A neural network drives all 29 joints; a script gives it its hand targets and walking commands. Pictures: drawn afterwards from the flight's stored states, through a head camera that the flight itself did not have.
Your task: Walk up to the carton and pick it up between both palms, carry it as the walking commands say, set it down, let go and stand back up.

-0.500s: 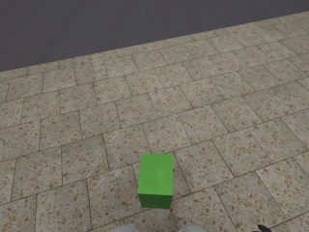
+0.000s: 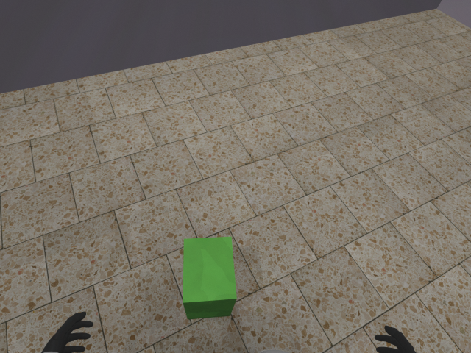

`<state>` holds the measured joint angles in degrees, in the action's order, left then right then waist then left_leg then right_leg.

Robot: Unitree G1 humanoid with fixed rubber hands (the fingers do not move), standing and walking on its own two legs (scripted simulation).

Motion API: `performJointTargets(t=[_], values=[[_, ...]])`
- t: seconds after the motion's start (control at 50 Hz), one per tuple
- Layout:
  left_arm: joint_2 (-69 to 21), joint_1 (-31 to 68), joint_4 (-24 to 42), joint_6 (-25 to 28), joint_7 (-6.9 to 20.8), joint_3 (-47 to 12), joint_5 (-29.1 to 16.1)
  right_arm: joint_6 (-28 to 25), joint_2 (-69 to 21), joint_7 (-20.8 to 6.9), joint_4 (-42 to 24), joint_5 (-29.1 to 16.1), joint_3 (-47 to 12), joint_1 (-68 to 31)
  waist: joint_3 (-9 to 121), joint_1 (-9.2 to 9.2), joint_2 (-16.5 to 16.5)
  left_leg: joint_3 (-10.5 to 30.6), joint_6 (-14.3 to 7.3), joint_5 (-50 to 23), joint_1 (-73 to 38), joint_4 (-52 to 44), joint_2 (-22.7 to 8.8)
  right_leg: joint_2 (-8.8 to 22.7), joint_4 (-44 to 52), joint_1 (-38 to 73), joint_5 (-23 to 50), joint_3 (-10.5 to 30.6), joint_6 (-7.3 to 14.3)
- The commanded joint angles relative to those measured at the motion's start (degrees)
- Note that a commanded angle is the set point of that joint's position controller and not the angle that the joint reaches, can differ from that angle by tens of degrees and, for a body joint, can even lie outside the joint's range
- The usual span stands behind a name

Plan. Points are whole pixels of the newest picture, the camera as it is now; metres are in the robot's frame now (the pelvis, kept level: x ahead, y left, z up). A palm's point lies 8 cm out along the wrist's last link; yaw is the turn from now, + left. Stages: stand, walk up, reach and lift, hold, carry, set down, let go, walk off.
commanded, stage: walk up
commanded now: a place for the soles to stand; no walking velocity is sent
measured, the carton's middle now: (208, 280) +0.40 +0.04 -0.62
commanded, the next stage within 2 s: stand in 1.16 s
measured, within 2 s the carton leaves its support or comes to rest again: neither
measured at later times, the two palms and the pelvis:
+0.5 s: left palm out of the picture +0.09 +0.25 -0.10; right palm out of the picture +0.11 -0.32 -0.10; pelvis +0.00 -0.04 +0.02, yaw +3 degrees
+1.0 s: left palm out of the picture +0.06 +0.24 -0.10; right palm out of the picture +0.10 -0.33 -0.10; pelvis +0.00 -0.05 +0.02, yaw +4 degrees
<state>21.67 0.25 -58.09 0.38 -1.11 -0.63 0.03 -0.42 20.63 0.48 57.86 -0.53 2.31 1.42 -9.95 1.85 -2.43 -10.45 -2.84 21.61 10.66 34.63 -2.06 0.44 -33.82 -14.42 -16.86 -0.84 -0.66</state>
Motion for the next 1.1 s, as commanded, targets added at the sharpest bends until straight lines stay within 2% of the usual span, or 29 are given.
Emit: performJointTargets(t=[0.0, 0.02, 0.06, 0.12, 0.14, 0.16, 0.2, 0.24, 0.26, 0.34, 0.38, 0.4, 0.44, 0.54, 0.56, 0.6, 0.62, 0.64, 0.68, 0.7, 0.72, 0.76, 0.84, 0.88, 0.92, 0.98, 1.02, 1.06, 1.08], values=[[10.64, 0.46, 2.30, 0.74, -0.11, 2.66, 0.06, -0.95, 12.39, 0.17, -2.68, 0.08, 2.21, -1.25, 15.93, -1.03, 3.57, 9.20, 1.78, -27.37, -6.66, -12.05, -9.22, 5.64, 4.38, 6.03, 21.17, 2.48, 3.05], [10.29, 1.18, 2.10, 0.56, -0.02, 2.63, 0.34, -1.04, 12.74, 0.04, -2.53, 0.43, 2.52, -0.63, 16.62, -0.42, 5.49, 8.33, 1.84, -27.63, -7.73, -12.60, -9.36, 5.59, 4.52, 5.95, 20.47, 2.05, 3.03], [9.92, 1.63, 1.94, 0.59, 0.19, 2.87, 0.24, -1.04, 11.79, 0.09, -2.14, 0.50, 1.97, -0.96, 16.18, -1.08, 4.54, 8.36, 0.62, -24.90, -6.51, -12.84, -8.93, 5.46, 5.78, 6.83, 19.86, 1.93, 2.85], [10.05, 0.55, 1.18, 0.87, 0.23, 2.85, 0.54, -0.82, 11.65, -0.20, -1.98, 0.43, 1.77, -1.87, 14.97, -1.36, 0.91, 9.04, 0.58, -14.61, -5.46, -14.58, -7.94, 6.48, 8.64, 7.70, 18.50, 3.54, 2.80], [10.12, 0.28, 1.39, 0.83, 0.20, 3.23, 0.62, -0.86, 10.85, -0.18, -1.76, 0.61, 1.64, -1.80, 14.38, -1.89, -1.48, 9.16, 0.31, -13.42, -5.51, -15.28, -8.01, 7.11, 9.45, 7.57, 18.18, 3.41, 2.67], [10.00, 1.60, 1.53, 0.85, 0.33, 3.11, 0.72, -0.95, 11.35, -0.08, -1.23, 0.63, 1.64, -0.97, 13.56, -1.15, -1.96, 9.23, 0.96, -12.93, -4.61, -15.99, -7.58, 6.69, 9.47, 7.60, 17.82, 3.91, 2.46], [9.37, 1.23, 1.18, 0.32, 0.74, 3.47, 0.64, -1.83, 11.38, -0.01, -0.61, 0.30, 1.56, -0.24, 13.89, -1.20, -2.67, 10.79, 1.16, -14.14, -5.71, -17.36, -8.14, 6.16, 10.94, 7.66, 14.67, 4.65, 2.73], [9.47, 0.70, 1.40, 0.24, 0.83, 3.60, 0.55, -1.96, 11.68, -0.07, -0.19, 0.72, 1.91, -0.36, 12.77, -1.37, -0.08, 10.12, 1.04, -14.17, -6.24, -17.58, -8.28, 6.49, 11.85, 6.58, 14.26, 4.35, 2.78], [8.99, 1.46, 0.99, 0.34, 0.93, 3.24, 0.64, -1.98, 10.92, -0.01, 0.10, 0.76, 1.41, -0.08, 12.99, -1.15, -2.72, 10.32, 1.28, -15.46, -6.55, -17.39, -7.78, 6.85, 12.83, 6.78, 13.68, 4.91, 2.72], [9.00, 1.22, 0.51, 0.68, 1.03, 3.50, 0.63, -1.95, 9.97, -0.09, 0.26, 0.79, 1.13, -0.21, 12.42, -1.03, 0.81, 9.38, 1.86, -17.00, -7.71, -16.92, -6.74, 7.75, 15.34, 6.09, 16.57, 5.34, 3.01], [9.23, 1.87, 0.39, 1.01, 1.08, 3.64, 0.98, -1.87, 9.03, -0.10, 0.48, 0.97, 1.29, -0.08, 11.82, -0.60, -0.02, 10.03, 2.13, -15.58, -7.39, -18.18, -6.73, 8.05, 16.40, 5.86, 16.12, 5.66, 2.81], [8.56, 0.84, 0.69, 0.99, 1.01, 3.53, 0.74, -1.98, 9.95, -0.08, 0.48, 1.27, 1.24, 0.27, 11.66, -0.89, 0.63, 9.87, 1.68, -16.13, -7.84, -17.87, -6.71, 7.78, 16.74, 5.66, 15.24, 5.62, 3.01], [9.27, 1.45, -0.05, 1.06, 1.10, 3.75, 0.79, -1.85, 9.57, -0.22, 0.97, 1.16, 1.21, -0.12, 9.99, -1.07, 2.15, 9.73, 2.48, -14.32, -6.43, -18.47, -6.19, 8.11, 18.34, 5.33, 14.01, 6.15, 2.85], [8.93, -0.73, -0.61, 1.39, 1.01, 3.72, 0.87, -2.06, 9.40, -0.17, 0.95, 1.10, 1.02, 0.20, 13.25, -1.31, 2.04, 9.22, 2.20, -17.32, -7.44, -17.37, -6.37, 8.28, 17.77, 8.35, 19.69, 5.19, 2.85], [9.12, -0.93, -0.20, 1.34, 1.10, 4.00, 0.77, -1.94, 9.67, -0.15, 0.71, 1.33, 1.27, 0.61, 12.81, -1.32, 3.44, 9.17, 2.24, -17.36, -7.28, -17.73, -6.22, 8.46, 18.35, 7.74, 18.35, 4.88, 2.63], [8.81, -1.75, -0.26, 1.38, 0.84, 4.07, 0.82, -1.79, 9.14, 0.00, 0.24, 1.15, 0.97, -0.12, 13.12, -1.69, 2.09, 8.85, 2.10, -16.50, -7.17, -16.46, -6.01, 8.27, 19.09, 7.98, 19.09, 4.97, 2.67], [9.34, -1.05, -0.31, 1.39, 0.75, 3.96, 0.94, -1.52, 9.45, -0.19, 0.79, 1.22, 1.30, 1.00, 12.70, -0.82, 2.04, 9.25, 2.55, -16.07, -7.21, -17.42, -5.80, 8.18, 18.56, 7.44, 19.00, 4.93, 2.72], [9.50, -1.07, 0.02, 1.30, 0.91, 4.25, 1.02, -1.51, 9.41, 0.03, 0.63, 1.42, 1.50, 1.15, 12.18, -1.01, 3.82, 9.59, 2.03, -16.61, -6.57, -17.70, -6.53, 8.45, 18.72, 7.58, 17.86, 5.85, 2.75], [9.36, -1.47, -0.01, 1.46, 0.80, 4.33, 0.96, -1.56, 9.62, 0.09, 0.65, 1.00, 1.42, 0.42, 12.49, -1.27, 1.91, 9.57, 1.88, -17.69, -7.50, -17.01, -6.45, 8.46, 18.95, 8.46, 20.25, 5.08, 2.62], [9.21, -1.75, -0.42, 1.48, 0.82, 4.31, 0.87, -1.59, 9.62, 0.10, 0.70, 1.04, 1.14, 1.12, 14.49, -1.09, 2.64, 9.40, 1.83, -18.59, -7.35, -16.85, -6.74, 8.49, 18.52, 9.48, 21.61, 4.71, 2.77], [8.85, -2.01, 0.33, 1.36, 0.77, 4.30, 0.79, -1.61, 8.83, 0.02, 0.52, 0.98, 1.27, 0.95, 14.25, -1.75, 1.01, 9.31, 2.03, -17.94, -7.31, -16.71, -6.11, 8.14, 18.47, 9.50, 20.14, 4.46, 2.53], [9.07, -2.29, -0.34, 1.46, 0.92, 4.22, 0.73, -1.40, 9.72, -0.03, 0.46, 1.12, 1.58, 0.76, 13.41, -1.68, 2.94, 9.04, 2.15, -16.66, -7.42, -16.74, -6.22, 8.62, 19.40, 8.05, 18.95, 5.32, 2.25], [9.12, -1.73, -0.08, 1.18, 0.75, 4.59, 1.01, -1.15, 9.40, 0.01, 0.59, 1.22, 1.30, 1.82, 12.67, -1.02, 1.24, 9.24, 2.16, -15.53, -6.60, -16.67, -5.81, 8.04, 19.37, 7.27, 15.79, 4.83, 2.67], [9.80, -2.25, 0.13, 1.23, 0.94, 4.92, 1.11, -1.00, 9.13, 0.20, 0.29, 1.57, 1.62, 1.87, 10.46, -1.61, 1.60, 9.50, 2.34, -14.04, -5.41, -16.77, -5.94, 8.43, 20.36, 6.44, 13.01, 5.31, 2.50], [9.75, -2.58, -0.52, 1.27, 0.86, 4.70, 1.12, -1.03, 9.59, 0.04, 1.40, 1.57, 1.75, 2.47, 10.59, -1.19, 1.44, 9.41, 2.21, -14.65, -4.61, -16.56, -5.99, 8.41, 19.82, 7.34, 15.64, 5.04, 2.42], [9.16, -2.57, 0.26, 1.13, 0.84, 4.73, 0.99, -1.14, 9.30, 0.16, 0.73, 1.30, 1.65, 2.58, 10.71, -1.36, -0.28, 9.33, 2.24, -13.61, -4.91, -16.40, -5.37, 7.92, 20.25, 6.79, 13.71, 4.68, 2.84], [9.75, -1.90, 0.20, 1.16, 0.99, 4.73, 0.91, -1.49, 9.61, 0.14, 1.04, 1.24, 1.52, 2.27, 12.62, -1.28, 1.74, 10.58, 1.84, -13.91, -4.84, -17.55, -6.02, 7.74, 19.37, 7.72, 12.13, 4.59, 2.83], [9.35, -1.65, 0.15, 0.99, 1.20, 4.98, 1.17, -1.41, 10.07, 0.16, 0.69, 1.54, 1.64, 3.16, 11.26, -1.07, 1.53, 10.57, 1.63, -13.92, -4.45, -18.07, -6.32, 6.78, 18.57, 7.53, 11.11, 3.16, 2.59], [9.06, -2.17, 0.66, 0.94, 1.22, 4.44, 0.84, -1.24, 9.59, 0.21, 1.22, 1.49, 1.57, 2.38, 10.32, -1.96, 0.89, 10.86, 1.54, -12.95, -3.94, -17.91, -6.70, 7.38, 20.04, 6.28, 9.92, 4.69, 2.17]])
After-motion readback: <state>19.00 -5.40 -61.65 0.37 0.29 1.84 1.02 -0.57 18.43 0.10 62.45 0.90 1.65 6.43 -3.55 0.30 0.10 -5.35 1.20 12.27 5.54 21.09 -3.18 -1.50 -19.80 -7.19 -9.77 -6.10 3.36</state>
